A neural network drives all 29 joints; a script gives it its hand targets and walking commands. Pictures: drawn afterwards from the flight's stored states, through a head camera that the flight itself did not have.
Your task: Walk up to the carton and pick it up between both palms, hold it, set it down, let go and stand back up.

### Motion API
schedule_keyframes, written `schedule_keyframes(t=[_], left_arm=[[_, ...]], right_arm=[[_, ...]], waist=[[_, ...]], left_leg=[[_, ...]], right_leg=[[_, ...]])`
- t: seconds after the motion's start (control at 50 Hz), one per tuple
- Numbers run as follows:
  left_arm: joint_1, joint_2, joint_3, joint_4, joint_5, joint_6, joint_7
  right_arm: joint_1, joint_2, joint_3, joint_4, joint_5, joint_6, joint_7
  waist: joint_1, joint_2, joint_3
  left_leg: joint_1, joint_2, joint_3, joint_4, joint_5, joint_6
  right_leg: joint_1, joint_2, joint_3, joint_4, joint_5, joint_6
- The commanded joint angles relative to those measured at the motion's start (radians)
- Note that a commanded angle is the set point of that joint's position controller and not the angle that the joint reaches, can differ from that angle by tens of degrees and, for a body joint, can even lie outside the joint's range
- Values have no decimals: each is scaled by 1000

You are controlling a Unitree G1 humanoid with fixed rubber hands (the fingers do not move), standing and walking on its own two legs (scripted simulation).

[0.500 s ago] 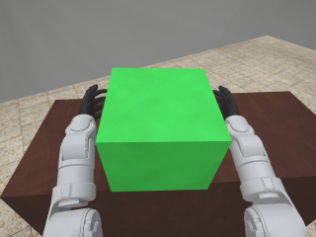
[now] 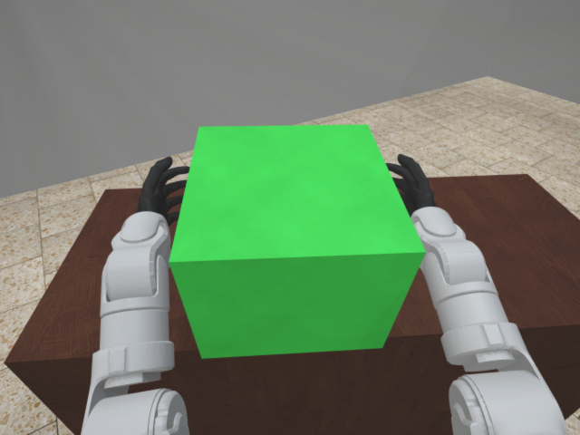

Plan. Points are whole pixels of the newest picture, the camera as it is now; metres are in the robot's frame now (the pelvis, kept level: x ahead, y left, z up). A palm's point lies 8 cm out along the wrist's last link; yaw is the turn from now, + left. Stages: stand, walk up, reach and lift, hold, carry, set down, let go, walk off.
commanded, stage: hold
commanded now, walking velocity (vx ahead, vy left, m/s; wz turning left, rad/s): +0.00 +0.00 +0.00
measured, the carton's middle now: (289, 235) +0.38 +0.00 +0.13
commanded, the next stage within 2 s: none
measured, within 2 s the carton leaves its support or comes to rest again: neither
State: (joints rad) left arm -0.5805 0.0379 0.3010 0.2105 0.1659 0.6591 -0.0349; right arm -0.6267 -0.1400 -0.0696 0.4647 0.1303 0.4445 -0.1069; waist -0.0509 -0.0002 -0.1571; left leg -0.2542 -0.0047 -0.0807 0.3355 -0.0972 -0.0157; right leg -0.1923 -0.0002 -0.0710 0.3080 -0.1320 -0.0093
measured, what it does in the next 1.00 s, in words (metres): stands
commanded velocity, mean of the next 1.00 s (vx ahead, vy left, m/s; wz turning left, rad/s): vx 0.00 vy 0.00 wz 0.00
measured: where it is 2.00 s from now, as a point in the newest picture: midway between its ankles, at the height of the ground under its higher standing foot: outside the picture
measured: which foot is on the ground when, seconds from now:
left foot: down 0.00-1.00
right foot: down 0.00-1.00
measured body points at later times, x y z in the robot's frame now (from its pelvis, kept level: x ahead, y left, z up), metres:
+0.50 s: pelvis +0.01 +0.00 +0.00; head -0.04 +0.01 +0.45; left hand +0.38 +0.18 +0.19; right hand +0.39 -0.18 +0.19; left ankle +0.05 +0.12 -0.75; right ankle +0.02 -0.11 -0.75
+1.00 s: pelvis +0.01 +0.00 +0.00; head -0.04 +0.01 +0.45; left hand +0.39 +0.18 +0.20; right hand +0.39 -0.18 +0.19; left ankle +0.05 +0.12 -0.75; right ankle +0.02 -0.11 -0.75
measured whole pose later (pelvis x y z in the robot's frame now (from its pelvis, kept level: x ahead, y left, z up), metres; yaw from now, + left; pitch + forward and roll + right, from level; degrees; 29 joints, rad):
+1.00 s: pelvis +0.01 +0.00 +0.00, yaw +0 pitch +1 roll -1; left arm -0.61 0.03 0.33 0.22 0.19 0.67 -0.05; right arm -0.67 -0.14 -0.09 0.49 0.15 0.46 -0.11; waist -0.05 0.00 -0.16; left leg -0.24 0.00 -0.08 0.33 -0.11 -0.02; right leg -0.18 0.00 -0.07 0.31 -0.15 -0.01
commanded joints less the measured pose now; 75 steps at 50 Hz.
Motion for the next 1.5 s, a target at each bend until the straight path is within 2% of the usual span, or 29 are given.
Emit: schedule_keyframes(t=[0.0, 0.12, 0.16, 0.18, 0.22, 0.26, 0.28, 0.32, 0.34, 0.4, 0.5, 0.54, 0.62, 0.66, 0.7, 0.74, 0.76, 0.78, 0.86, 0.9, 0.98, 1.02, 1.12, 1.2, 1.24, 1.3, 1.42, 1.46, 1.48], left_arm=[[-749, -489, -433, -157, -135, -86, -167], [-673, -474, -409, -160, -127, -80, -170], [-656, -495, -440, -192, -142, -74, -173], [-658, -482, -429, -209, -138, -79, -174], [-643, -480, -454, -279, -157, -81, -172], [-617, -503, -486, -322, -160, -70, -171], [-613, -485, -467, -311, -151, -63, -171], [-593, -480, -491, -328, -155, -57, -174], [-593, -497, -509, -365, -154, -54, -168], [-596, -468, -480, -314, -143, -38, -176], [-594, -467, -473, -328, -137, -31, -184], [-646, -473, -475, -293, -144, -32, -184], [-680, -475, -455, -232, -143, -42, -180], [-716, -484, -479, -212, -154, -50, -174], [-715, -472, -449, -194, -153, -56, -172], [-729, -464, -407, -144, -129, -59, -171], [-742, -476, -412, -130, -136, -60, -173], [-715, -472, -389, -109, -124, -60, -176], [-717, -490, -406, -135, -145, -75, -174], [-682, -479, -416, -160, -145, -74, -175], [-669, -490, -434, -197, -143, -70, -181], [-608, -477, -409, -198, -122, -56, -188], [-612, -500, -506, -380, -177, -59, -178], [-552, -491, -511, -408, -151, -34, -172], [-558, -455, -478, -342, -141, -15, -182], [-590, -466, -489, -369, -145, -19, -187], [-683, -463, -474, -250, -158, -32, -176], [-726, -482, -464, -209, -154, -45, -170], [-713, -469, -440, -171, -139, -44, -171]], right_arm=[[-857, 560, 298, -271, 126, -96, 160], [-823, 566, 333, -290, 149, -97, 153], [-820, 557, 331, -325, 159, -100, 142], [-766, 558, 334, -289, 156, -88, 137], [-763, 562, 374, -384, 192, -92, 130], [-712, 536, 380, -396, 212, -86, 120], [-734, 539, 389, -406, 218, -78, 116], [-735, 529, 405, -466, 223, -74, 109], [-718, 527, 411, -459, 231, -70, 112], [-694, 507, 378, -407, 209, -48, 114], [-737, 537, 391, -460, 219, -44, 116], [-749, 530, 356, -390, 189, -39, 124], [-770, 548, 328, -311, 159, -38, 143], [-831, 552, 318, -328, 147, -59, 151], [-866, 558, 310, -351, 142, -66, 153], [-829, 560, 293, -250, 131, -58, 166], [-827, 562, 270, -229, 117, -61, 168], [-850, 562, 271, -243, 118, -69, 167], [-849, 591, 293, -279, 122, -83, 159], [-829, 577, 317, -295, 141, -82, 152], [-755, 560, 322, -276, 149, -71, 134], [-738, 555, 348, -306, 173, -60, 126], [-709, 533, 405, -495, 226, -65, 102], [-658, 525, 422, -495, 256, -42, 101], [-659, 490, 378, -446, 224, -21, 109], [-712, 525, 380, -468, 208, -24, 114], [-808, 566, 336, -385, 163, -36, 147], [-820, 560, 298, -325, 135, -43, 152], [-823, 560, 288, -298, 130, -47, 155]], waist=[[14, 9, -323], [31, -17, -323], [-6, -5, -370], [-10, -6, -350], [1, -1, -439], [-26, 40, -439], [-6, 39, -428], [-17, 16, -423], [-20, 54, -431], [-22, 35, -336], [5, 24, -359], [-14, 34, -303], [-9, 2, -258], [-2, 25, -308], [14, -8, -296], [26, -1, -239], [4, 8, -256], [24, -12, -247], [10, -7, -316], [24, -20, -330], [-14, 16, -332], [-3, -2, -328], [-36, 35, -469], [-16, 60, -386], [-26, 38, -315], [-5, 21, -332], [15, -8, -293], [1, 6, -265], [16, 17, -255]], left_leg=[[214, -28, 84, -92, -36, 19], [236, -35, 86, -68, 75, 19], [272, -40, 81, -42, 130, 6], [282, -41, 82, -34, 171, 3], [312, -48, 74, -11, 267, 0], [344, -47, 67, 9, 336, -26], [336, -49, 72, 14, 348, -22], [335, -53, 68, 20, 344, -19], [360, -46, 63, 20, 369, -33], [304, -45, 67, 3, 279, -29], [287, -50, 75, -12, 244, -13], [279, -44, 75, -27, 182, -17], [233, -35, 71, -65, 34, 0], [225, -31, 83, -63, 6, 1], [202, -32, 76, -73, -23, 18], [176, -27, 85, -105, -88, 26], [180, -27, 83, -100, -92, 24], [176, -27, 90, -98, -75, 29], [212, -36, 92, -81, 7, 24], [227, -37, 82, -61, 91, 14], [275, -39, 81, -47, 150, -3], [278, -48, 83, -31, 213, -2], [358, -52, 62, 40, 433, -41], [361, -46, 56, 41, 439, -48], [327, -43, 66, 8, 309, -37], [292, -42, 72, -16, 229, -21], [207, -36, 75, -62, 11, 4], [183, -27, 74, -87, -54, 10], [175, -27, 76, -93, -75, 15]], right_leg=[[192, 35, 33, -67, -42, -2], [227, 40, 34, -61, 60, 6], [260, 42, 32, -57, 131, 5], [261, 40, 36, -49, 178, 9], [312, 49, 39, -38, 259, 14], [329, 53, 40, -26, 332, 9], [323, 49, 45, -29, 332, 13], [329, 58, 33, -26, 343, 16], [307, 62, 31, -25, 325, 13], [268, 57, 32, -36, 256, 10], [293, 52, 34, -46, 213, 12], [242, 46, 31, -53, 158, 6], [185, 46, 28, -64, 17, -1], [179, 38, 30, -64, -3, -4], [184, 39, 25, -66, -26, 0], [167, 35, 26, -75, -90, 2], [167, 30, 24, -68, -81, -3], [177, 30, 31, -75, -81, -1], [214, 26, 35, -67, 1, 8], [240, 39, 31, -60, 89, 7], [257, 37, 34, -51, 159, 7], [303, 41, 39, -47, 234, 12], [351, 60, 34, -5, 450, 20], [297, 71, 27, -20, 364, 13], [267, 63, 28, -37, 279, 11], [277, 54, 30, -45, 205, 8], [197, 45, 24, -56, 11, 2], [171, 40, 22, -59, -48, 2], [169, 39, 24, -64, -66, -2]])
